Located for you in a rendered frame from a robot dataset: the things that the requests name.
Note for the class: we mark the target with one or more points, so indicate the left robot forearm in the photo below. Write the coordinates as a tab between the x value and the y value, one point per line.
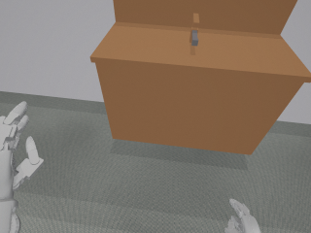
9	221

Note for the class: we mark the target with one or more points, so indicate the left robot hand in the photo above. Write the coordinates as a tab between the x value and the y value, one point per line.
11	128

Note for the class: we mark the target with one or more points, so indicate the tap lever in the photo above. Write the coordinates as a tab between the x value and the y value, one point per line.
194	38

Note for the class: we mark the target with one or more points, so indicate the right robot hand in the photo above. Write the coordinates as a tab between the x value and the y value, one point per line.
247	224

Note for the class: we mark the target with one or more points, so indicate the counter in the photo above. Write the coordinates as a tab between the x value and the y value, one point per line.
223	94

